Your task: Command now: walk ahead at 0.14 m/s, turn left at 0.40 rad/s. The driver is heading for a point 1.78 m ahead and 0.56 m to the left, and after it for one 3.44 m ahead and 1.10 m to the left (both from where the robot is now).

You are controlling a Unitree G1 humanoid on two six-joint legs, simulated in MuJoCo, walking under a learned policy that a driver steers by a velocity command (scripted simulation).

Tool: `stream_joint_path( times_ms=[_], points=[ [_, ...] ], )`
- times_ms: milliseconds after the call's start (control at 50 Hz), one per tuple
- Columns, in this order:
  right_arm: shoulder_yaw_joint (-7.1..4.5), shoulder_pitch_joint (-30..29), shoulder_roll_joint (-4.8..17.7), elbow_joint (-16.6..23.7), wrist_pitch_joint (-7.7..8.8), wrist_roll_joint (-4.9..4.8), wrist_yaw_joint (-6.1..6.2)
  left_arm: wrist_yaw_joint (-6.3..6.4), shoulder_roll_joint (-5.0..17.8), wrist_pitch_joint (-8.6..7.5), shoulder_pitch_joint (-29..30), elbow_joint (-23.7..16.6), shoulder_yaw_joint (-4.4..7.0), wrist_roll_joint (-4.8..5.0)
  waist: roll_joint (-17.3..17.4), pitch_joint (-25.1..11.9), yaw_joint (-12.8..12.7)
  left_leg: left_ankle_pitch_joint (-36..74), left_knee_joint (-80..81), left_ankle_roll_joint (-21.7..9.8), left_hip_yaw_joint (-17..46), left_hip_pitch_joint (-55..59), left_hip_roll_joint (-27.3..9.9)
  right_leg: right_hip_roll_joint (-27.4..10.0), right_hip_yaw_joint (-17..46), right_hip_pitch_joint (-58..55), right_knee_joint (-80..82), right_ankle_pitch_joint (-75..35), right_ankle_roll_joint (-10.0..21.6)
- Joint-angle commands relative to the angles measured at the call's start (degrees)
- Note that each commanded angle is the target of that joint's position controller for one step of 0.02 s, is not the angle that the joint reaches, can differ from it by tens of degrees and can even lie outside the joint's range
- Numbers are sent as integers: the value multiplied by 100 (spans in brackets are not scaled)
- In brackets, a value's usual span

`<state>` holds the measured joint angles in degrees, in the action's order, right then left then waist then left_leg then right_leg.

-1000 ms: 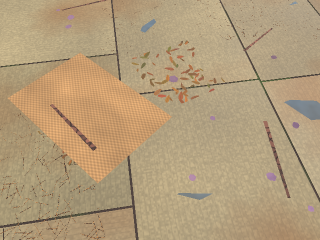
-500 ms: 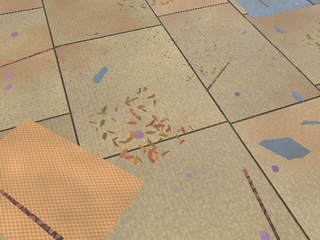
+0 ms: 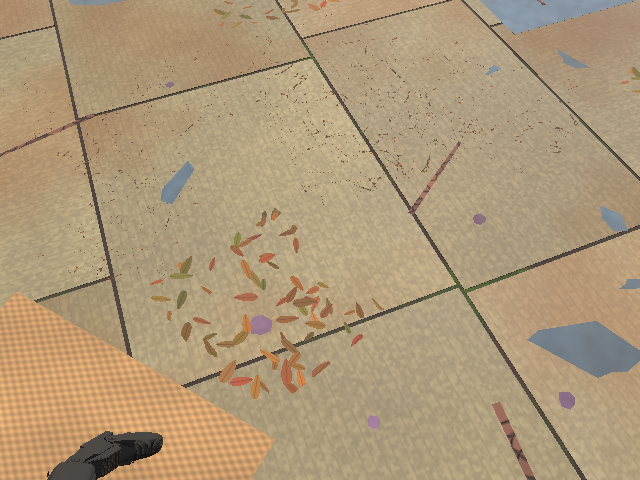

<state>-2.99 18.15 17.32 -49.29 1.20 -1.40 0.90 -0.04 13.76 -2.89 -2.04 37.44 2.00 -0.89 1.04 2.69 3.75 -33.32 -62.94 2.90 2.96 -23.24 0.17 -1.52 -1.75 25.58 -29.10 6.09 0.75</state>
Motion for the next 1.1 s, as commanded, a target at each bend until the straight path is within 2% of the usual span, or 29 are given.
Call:
stream_joint_path(
  times_ms=[20, 40, 80, 140, 200, 260, 280, 300, 320, 340, 360, 380, 400, 420, 460, 560, 680, 740, 760, 780, 800, 820, 840, 860, 880, 940, 1000, 1060, 1100],
  points=[
    [-199, 425, 497, 344, -306, 26, 139, 41, 795, 77, -269, -73, 257, -45, -955, -887, -163, 463, -598, 225, -53, -814, -438, -1538, 1124, -1183, 1244, -1178, 1240],
    [-200, 478, 402, 393, -383, 46, 162, 42, 812, 57, -102, -57, 277, -94, -1018, -788, -76, 684, -491, 237, -145, -566, -420, -1485, 886, -795, 1430, -912, 1268],
    [-223, 357, 355, 536, -437, 76, 162, 76, 831, 15, 30, 13, 298, -97, -978, -733, -39, 1040, -39, 188, -195, -422, -471, -1505, 558, -626, 1566, -734, 1307],
    [-193, -82, 309, 782, -427, 107, 63, 159, 943, 36, 45, 133, 346, -33, -831, -841, -155, 1568, 906, 38, -238, -149, -572, -1603, 262, -807, 1552, -712, 1297],
    [-221, -340, 436, 975, -451, 95, -53, 177, 1119, 132, -41, 262, 402, 46, -825, -865, -235, 1594, 1505, -96, -385, 105, -518, -1763, 159, -1073, 1438, -565, 1229],
    [-278, -268, 493, 1042, -471, 102, -145, 163, 1223, 228, -36, 381, 439, 189, -759, -796, -118, 1850, 2578, -359, -650, 608, -338, -1756, -13, -1227, 979, -221, 910],
    [-323, -152, 553, 1002, -464, 128, -141, 163, 1133, 261, -165, 463, 426, 222, -621, -782, -98, 2110, 3023, -507, -685, 958, -186, -1583, -170, -1110, 624, 160, 664],
    [-409, 6, 795, 988, -450, 161, -96, 146, 927, 302, -466, 605, 387, 189, -33, -634, -116, 2850, 3717, -746, -203, 1328, -325, -1222, -510, -738, -176, 764, 240],
    [-552, 12, 1484, 1150, -436, 154, 34, 106, 583, 320, -592, 463, 287, -69, 1812, -544, -380, 4742, 4149, -1432, 1809, 2006, -1765, -360, -1092, 688, -2042, 2592, -418],
    [-533, -14, 1627, 1316, -328, 334, -14, 163, 774, 309, -10, 233, 336, -62, 1705, -618, -55, 4630, 4470, -2340, 2742, 1628, -2254, 196, -119, 1369, -3211, 3353, -496],
    [-491, -94, 1439, 1313, -203, 380, -62, 197, 955, 320, 170, 229, 399, 46, 1057, -657, -24, 4142, 4553, -2218, 2345, 1526, -1995, 94, 313, 1438, -3667, 2971, -385],
    [-466, -389, 1308, 1338, -124, 278, -43, 232, 968, 337, 37, 298, 432, 97, 792, -613, -220, 3784, 4493, -1873, 1942, 1520, -1697, 3, 449, 1488, -3677, 2408, -300],
    [-405, -669, 1081, 1400, -121, 160, -9, 285, 977, 357, -109, 441, 461, 65, 578, -652, -334, 3575, 4432, -1595, 1695, 1519, -1497, -60, 509, 1463, -3591, 2044, -302],
    [-356, -839, 976, 1452, -138, 108, 31, 312, 1013, 361, -172, 472, 484, 20, 654, -672, -405, 3745, 4402, -1508, 1545, 1391, -1390, -39, 509, 1306, -3597, 1775, -342],
    [-306, -810, 877, 1516, -163, 146, 89, 283, 934, 321, -266, 492, 481, 48, 635, -879, -453, 4085, 4349, -1517, 1431, 1432, -1239, 84, 514, 1051, -3584, 1451, -400],
    [-379, -649, 1023, 1587, -227, 99, 172, 222, 733, 259, -32, 420, 381, 96, 676, -886, -283, 3650, 4243, -1549, 1680, 1713, -1124, 204, 641, 802, -2080, 1245, -542],
    [-405, -832, 1059, 1724, -318, 98, 85, 81, 883, 165, -200, 445, 392, 155, 847, -854, -261, 3662, 4088, -1601, 2289, 1422, -1058, 346, 660, -82, -970, 1467, -471],
    [-336, -1007, 923, 1755, -365, 35, 88, -13, 855, 98, -558, 540, 382, 133, 795, -946, -462, 3878, 3713, -1342, 2274, 1335, -841, 307, 481, -930, 376, 612, -277],
    [-301, -904, 821, 1730, -370, 33, 102, -24, 942, 89, -653, 563, 401, 79, 635, -941, -476, 3354, 3558, -1098, 2153, 1062, -642, 62, 608, -1432, 837, -55, -133],
    [-220, -698, 563, 1731, -351, 131, 100, 0, 1284, 104, -705, 501, 454, -33, -235, -1017, -330, 2156, 2766, -763, 1620, 497, -162, -906, 1508, -1974, 1038, -694, 216],
    [-199, -558, 485, 1846, -299, 127, 86, 19, 1545, 148, -641, 551, 479, -127, -1516, -788, -92, 176, 2122, -441, 661, -482, 699, -1699, 2626, -2038, 1233, -946, 1109],
    [-289, -684, 870, 1803, -243, 194, 98, 30, 1263, 111, -624, 475, 419, -126, -1381, -735, -358, -173, 1056, -218, 658, -712, 397, -2077, 3137, -1782, 1474, 243, 1615],
    [-376, -769, 1080, 1737, -218, 115, 79, 51, 1220, 91, -655, 468, 410, -35, -1091, -551, -441, 177, 498, -185, 644, -1025, 321, -1804, 2952, -1838, 1628, 1611, 1500],
    [-366, -747, 957, 1646, -212, 123, 61, 77, 1197, 78, -648, 519, 397, 70, -1024, -397, -411, 505, 346, -131, 608, -1296, 255, -1503, 2728, -1936, 1715, 2470, 1234],
    [-329, -756, 823, 1601, -204, 144, 45, 100, 1092, 55, -687, 562, 354, 149, -1101, -204, -462, 803, 336, -69, 614, -1581, 185, -1373, 2604, -2089, 1806, 2649, 1095],
    [-220, -1045, 527, 1610, -45, 110, -39, 154, 1090, 48, -1037, 671, 333, 153, -953, -75, -657, 1362, 880, 3, 12, -1531, -2, -1110, 2041, -2199, 1956, 2114, 1005],
    [-96, -1355, 239, 1674, 125, 79, -82, 141, 1225, 22, -1187, 705, 359, 168, -1065, -114, -816, 1506, 2042, -26, -306, -732, -84, -979, 1589, -1898, 1941, 1515, 987],
    [-112, -1272, 349, 1646, 211, 12, -125, 52, 1408, 13, -1376, 762, 397, 221, -1087, -77, -789, 1492, 2895, -166, -492, 74, 1, -1099, 1544, -1517, 1864, 1480, 1089],
    [-141, -897, 394, 1500, 240, -9, -135, -1, 1398, 36, -1317, 772, 377, 286, -947, -85, -521, 2112, 3639, -331, -597, 937, 81, -1106, 1498, -1102, 1649, 1538, 1022]
  ],
)
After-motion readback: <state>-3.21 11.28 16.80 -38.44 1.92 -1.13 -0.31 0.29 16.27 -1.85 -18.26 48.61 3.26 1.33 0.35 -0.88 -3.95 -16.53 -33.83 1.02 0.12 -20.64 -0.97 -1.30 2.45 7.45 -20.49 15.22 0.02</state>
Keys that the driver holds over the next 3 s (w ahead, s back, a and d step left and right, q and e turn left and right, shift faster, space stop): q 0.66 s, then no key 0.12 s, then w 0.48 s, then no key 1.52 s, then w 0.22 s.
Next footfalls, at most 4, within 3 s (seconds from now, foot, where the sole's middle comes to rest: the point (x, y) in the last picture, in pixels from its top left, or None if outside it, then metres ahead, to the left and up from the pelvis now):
0.30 left None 0.08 0.14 -0.77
0.78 right None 0.16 -0.08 -0.77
1.16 left None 0.10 0.20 -0.77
1.56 right None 0.45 0.13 -0.77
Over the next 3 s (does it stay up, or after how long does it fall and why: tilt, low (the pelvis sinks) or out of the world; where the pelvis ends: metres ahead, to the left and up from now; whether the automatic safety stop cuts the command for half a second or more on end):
stays up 0.37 0.21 0.00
